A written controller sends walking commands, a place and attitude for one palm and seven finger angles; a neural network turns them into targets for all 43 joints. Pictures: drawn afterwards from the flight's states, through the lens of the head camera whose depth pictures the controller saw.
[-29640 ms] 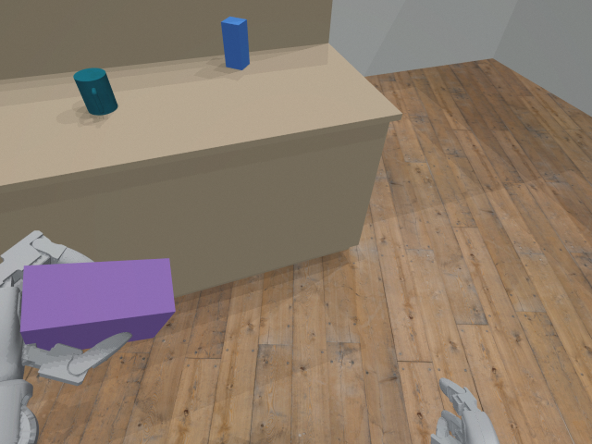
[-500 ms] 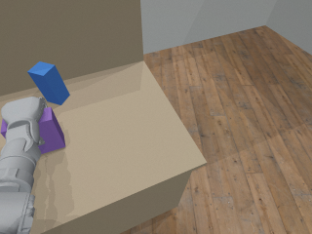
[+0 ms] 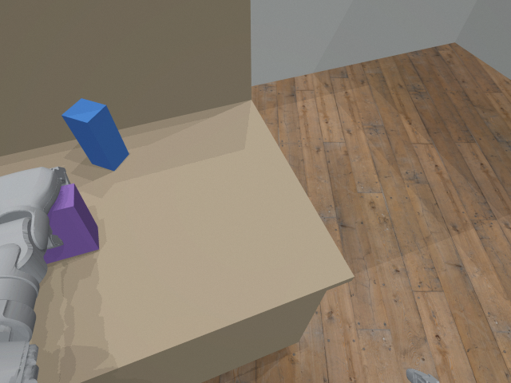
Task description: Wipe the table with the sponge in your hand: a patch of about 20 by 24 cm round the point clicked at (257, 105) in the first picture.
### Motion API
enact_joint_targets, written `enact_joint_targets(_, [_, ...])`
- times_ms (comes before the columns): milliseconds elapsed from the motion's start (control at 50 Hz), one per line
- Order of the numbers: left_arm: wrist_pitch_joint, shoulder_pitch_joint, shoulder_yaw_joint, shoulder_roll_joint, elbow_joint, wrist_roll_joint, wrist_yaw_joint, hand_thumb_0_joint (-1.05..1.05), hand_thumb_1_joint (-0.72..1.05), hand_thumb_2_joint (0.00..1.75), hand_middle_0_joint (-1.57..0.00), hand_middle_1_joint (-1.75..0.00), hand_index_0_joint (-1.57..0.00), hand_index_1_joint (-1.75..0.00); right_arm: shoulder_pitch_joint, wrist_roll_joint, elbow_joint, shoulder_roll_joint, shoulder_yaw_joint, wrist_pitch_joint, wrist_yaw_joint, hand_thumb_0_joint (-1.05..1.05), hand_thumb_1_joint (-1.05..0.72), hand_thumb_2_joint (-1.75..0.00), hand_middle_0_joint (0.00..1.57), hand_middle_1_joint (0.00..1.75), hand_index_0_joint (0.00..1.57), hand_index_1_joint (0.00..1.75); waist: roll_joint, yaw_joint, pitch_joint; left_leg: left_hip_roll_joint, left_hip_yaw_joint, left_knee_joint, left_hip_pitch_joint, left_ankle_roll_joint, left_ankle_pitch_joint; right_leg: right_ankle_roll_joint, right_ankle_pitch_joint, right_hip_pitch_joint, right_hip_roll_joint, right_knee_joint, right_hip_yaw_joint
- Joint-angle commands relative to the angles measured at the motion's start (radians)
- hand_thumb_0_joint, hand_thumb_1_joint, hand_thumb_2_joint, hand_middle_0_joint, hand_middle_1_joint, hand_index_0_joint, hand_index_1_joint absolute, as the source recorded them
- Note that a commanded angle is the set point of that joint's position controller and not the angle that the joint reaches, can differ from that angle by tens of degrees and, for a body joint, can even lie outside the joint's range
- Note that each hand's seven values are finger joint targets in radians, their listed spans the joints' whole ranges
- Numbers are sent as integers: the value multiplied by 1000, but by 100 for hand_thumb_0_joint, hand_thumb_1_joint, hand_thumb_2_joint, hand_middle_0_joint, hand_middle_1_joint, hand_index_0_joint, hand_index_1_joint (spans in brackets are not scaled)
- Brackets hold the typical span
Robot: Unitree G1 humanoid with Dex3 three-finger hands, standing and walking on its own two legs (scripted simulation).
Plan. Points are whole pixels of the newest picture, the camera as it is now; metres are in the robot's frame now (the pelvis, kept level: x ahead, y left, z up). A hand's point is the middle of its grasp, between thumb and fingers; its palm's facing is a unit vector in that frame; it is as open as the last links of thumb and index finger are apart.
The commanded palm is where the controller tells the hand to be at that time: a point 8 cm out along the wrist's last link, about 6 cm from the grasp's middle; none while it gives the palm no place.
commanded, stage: wipe back along the first lane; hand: left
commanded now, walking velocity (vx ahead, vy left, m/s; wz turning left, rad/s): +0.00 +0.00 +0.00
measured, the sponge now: (55, 233) +0.34 +0.38 -0.01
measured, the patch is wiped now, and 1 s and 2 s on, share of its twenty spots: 0.95 0.95 1.00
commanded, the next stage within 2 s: lift the sponge slowly off the table in 1.48 s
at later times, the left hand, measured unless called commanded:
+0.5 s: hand (48, 239) +0.31 +0.35 +0.04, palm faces -0.07 -0.05 -1.00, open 9.9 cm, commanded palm +0.28 +0.34 +0.08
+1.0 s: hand (52, 269) +0.26 +0.32 +0.04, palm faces -0.05 -0.06 -1.00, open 9.9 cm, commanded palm +0.22 +0.31 +0.07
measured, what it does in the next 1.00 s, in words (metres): stands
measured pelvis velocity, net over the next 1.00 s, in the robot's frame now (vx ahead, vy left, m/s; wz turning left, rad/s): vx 0.00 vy -0.01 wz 0.02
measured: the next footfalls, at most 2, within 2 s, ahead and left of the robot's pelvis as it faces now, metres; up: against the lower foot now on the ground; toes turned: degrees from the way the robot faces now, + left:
none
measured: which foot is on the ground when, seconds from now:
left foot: down 0.00-1.00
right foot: down 0.00-1.00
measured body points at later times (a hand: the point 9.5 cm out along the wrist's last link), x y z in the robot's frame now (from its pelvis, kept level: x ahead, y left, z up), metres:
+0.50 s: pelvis -0.01 +0.01 +0.00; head +0.02 +0.00 +0.45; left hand +0.31 +0.35 +0.09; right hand +0.15 -0.23 -0.11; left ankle -0.01 +0.10 -0.73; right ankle -0.03 -0.13 -0.73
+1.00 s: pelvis +0.00 -0.01 +0.00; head +0.01 -0.03 +0.45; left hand +0.26 +0.32 +0.09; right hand +0.20 -0.23 -0.10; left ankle -0.01 +0.10 -0.73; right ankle -0.03 -0.13 -0.73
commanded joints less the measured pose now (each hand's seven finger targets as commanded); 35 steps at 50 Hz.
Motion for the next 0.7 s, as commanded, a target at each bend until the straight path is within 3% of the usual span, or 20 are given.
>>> enact_joint_targets(0, [29,-134,23,240,-153,-1,-8,0,10,130,-120,-160,-120,-160,-16,6,-121,-163,-56,-26,-5,0,-90,-90,20,30,20,30,-15,3,-284,-15,-24,-17,215,23,458,-68,428,118,25,-13,-1])
enact_joint_targets(140, [63,-123,-33,163,-227,-4,-17,0,10,130,-120,-160,-120,-160,-53,11,-138,-152,-45,-32,-4,0,-90,-90,20,30,20,30,16,5,-202,-7,-60,-58,226,15,369,-80,237,45,33,-31,-18])
enact_joint_targets(220, [84,-72,-54,134,-219,-8,-18,0,10,130,-120,-160,-120,-160,-57,10,-149,-148,-40,-33,-4,0,-90,-90,20,30,20,30,-18,11,-196,-13,-57,-61,210,15,311,-79,206,53,34,-36,-16])
enact_joint_targets(260, [88,-109,-65,132,-243,-8,-20,0,10,130,-120,-160,-120,-160,-59,8,-151,-150,-36,-33,-9,0,-90,-90,20,30,20,30,4,7,-200,-12,-63,-65,220,15,291,-83,180,45,36,-35,-19])
enact_joint_targets(280, [92,-105,-52,145,-243,-3,-17,0,10,130,-120,-160,-120,-160,-64,9,-151,-146,-36,-34,-8,0,-90,-90,20,30,20,30,-2,10,-204,-12,-65,-64,221,13,294,-83,180,45,33,-33,-18])
enact_joint_targets(320, [99,-64,-86,94,-265,-2,-17,0,10,130,-120,-160,-120,-160,-76,7,-160,-139,-33,-37,-5,0,-90,-90,20,30,20,30,-2,14,-209,-12,-63,-62,228,10,309,-83,191,51,34,-31,-18])
enact_joint_targets(340, [95,-35,-52,115,-283,-10,-15,0,10,130,-120,-160,-120,-160,-84,9,-160,-141,-34,-40,-4,0,-90,-90,20,30,20,30,20,27,-226,-10,-71,-64,235,6,331,-88,198,67,34,-28,-15])
enact_joint_targets(360, [98,3,-73,90,-292,-6,-15,0,10,130,-120,-160,-120,-160,-80,6,-169,-137,-32,-41,-2,0,-90,-90,20,30,20,30,17,29,-228,-10,-74,-57,243,5,355,-88,210,68,37,-22,-22])
enact_joint_targets(420, [113,47,-98,53,-340,-20,-13,0,10,130,-120,-160,-120,-160,-109,8,-181,-131,-27,-42,3,0,-90,-90,20,30,20,30,-6,28,-205,-10,-69,-63,229,5,328,-81,210,74,34,-28,-17])
enact_joint_targets(440, [117,60,-60,73,-353,-32,-8,0,10,130,-120,-160,-120,-160,-114,9,-179,-133,-28,-44,2,0,-90,-90,20,30,20,30,-11,34,-201,-8,-75,-69,231,6,334,-84,214,83,35,-28,-15])
enact_joint_targets(480, [131,103,-53,84,-364,-32,-4,0,10,130,-120,-160,-120,-160,-121,9,-187,-130,-22,-44,1,0,-90,-90,20,30,20,30,-30,40,-182,-13,-73,-74,211,6,311,-80,207,96,33,-28,-19])
enact_joint_targets(560, [164,61,-101,39,-393,-22,-5,0,10,130,-120,-160,-120,-160,-137,8,-186,-129,-18,-46,-3,0,-90,-90,20,30,20,30,-18,29,-139,-13,-78,-87,219,6,272,-82,159,68,38,-36,-25])
enact_joint_targets(680, [172,164,-125,-3,-455,-26,-14,0,10,130,-120,-160,-120,-160,-159,6,-195,-115,-11,-61,2,0,-90,-90,20,30,20,30,-10,43,-180,-16,-77,-76,246,4,331,-82,220,113,32,-28,-18])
